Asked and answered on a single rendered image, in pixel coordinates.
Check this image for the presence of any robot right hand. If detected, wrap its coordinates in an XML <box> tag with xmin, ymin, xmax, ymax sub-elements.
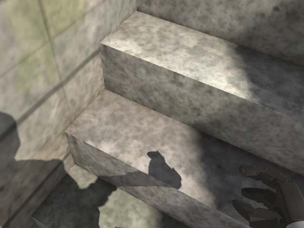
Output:
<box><xmin>232</xmin><ymin>164</ymin><xmax>304</xmax><ymax>228</ymax></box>

